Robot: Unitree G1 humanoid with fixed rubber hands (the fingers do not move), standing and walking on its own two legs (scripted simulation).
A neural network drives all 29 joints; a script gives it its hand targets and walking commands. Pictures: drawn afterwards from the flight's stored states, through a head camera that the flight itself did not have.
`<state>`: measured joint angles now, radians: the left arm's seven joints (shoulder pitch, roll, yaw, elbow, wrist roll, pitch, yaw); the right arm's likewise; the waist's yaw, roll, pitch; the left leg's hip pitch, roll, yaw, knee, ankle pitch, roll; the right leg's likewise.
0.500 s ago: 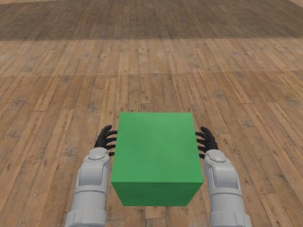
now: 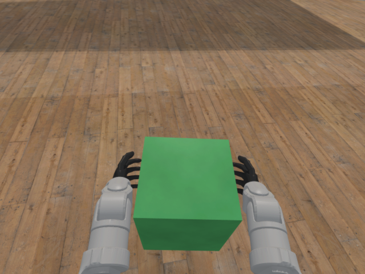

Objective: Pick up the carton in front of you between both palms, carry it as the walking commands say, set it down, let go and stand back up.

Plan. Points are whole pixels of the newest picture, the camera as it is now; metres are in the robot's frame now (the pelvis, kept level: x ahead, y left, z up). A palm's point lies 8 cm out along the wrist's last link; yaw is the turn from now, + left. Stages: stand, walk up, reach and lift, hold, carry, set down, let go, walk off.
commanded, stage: hold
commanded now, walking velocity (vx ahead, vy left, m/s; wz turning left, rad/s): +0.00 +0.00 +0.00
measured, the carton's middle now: (184, 197) +0.31 +0.00 -0.05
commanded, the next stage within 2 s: set down in 0.04 s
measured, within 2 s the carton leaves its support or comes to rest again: neither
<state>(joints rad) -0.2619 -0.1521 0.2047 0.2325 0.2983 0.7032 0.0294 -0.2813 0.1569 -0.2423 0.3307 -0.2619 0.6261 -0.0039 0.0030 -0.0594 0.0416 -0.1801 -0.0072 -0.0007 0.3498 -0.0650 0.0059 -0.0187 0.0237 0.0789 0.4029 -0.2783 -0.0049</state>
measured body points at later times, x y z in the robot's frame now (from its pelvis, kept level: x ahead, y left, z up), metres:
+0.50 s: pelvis -0.02 +0.02 -0.03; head +0.08 +0.04 +0.41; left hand +0.36 +0.15 -0.06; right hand +0.36 -0.15 -0.05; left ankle +0.09 +0.11 -0.74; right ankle -0.03 -0.12 -0.74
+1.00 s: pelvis -0.03 -0.02 -0.15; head +0.21 -0.01 +0.23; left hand +0.39 +0.15 -0.24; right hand +0.42 -0.15 -0.24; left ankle +0.08 +0.11 -0.74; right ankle -0.03 -0.12 -0.74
